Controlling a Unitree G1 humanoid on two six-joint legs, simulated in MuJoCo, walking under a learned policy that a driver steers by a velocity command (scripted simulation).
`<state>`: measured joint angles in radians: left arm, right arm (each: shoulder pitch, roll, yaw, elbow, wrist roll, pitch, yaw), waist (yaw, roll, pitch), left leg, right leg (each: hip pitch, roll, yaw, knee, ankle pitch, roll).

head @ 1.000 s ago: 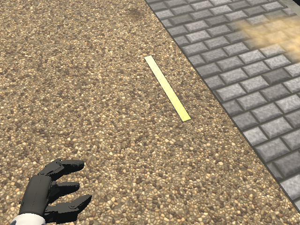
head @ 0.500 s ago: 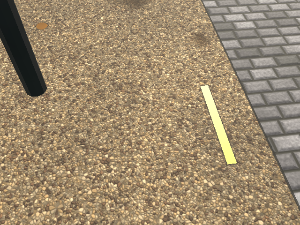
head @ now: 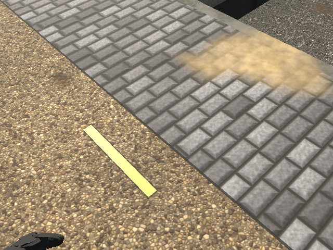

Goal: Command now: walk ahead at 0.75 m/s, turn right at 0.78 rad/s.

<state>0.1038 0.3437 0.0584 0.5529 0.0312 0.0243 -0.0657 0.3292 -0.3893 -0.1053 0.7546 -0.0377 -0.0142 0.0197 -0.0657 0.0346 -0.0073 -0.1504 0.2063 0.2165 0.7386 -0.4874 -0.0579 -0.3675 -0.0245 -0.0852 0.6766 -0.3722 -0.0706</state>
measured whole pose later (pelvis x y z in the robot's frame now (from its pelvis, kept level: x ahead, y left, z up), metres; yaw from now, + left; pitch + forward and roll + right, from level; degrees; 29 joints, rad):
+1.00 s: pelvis +0.84 +0.02 +0.01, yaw +36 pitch +2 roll -2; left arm 0.23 0.32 0.04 0.72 0.06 -0.07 0.02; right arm 0.25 -0.39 -0.07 0.78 -0.02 -0.03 0.03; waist -0.01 0.04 0.03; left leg -0.46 -0.03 -0.03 1.31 -0.29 0.11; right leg -0.29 -0.02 -0.08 0.51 -0.23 0.03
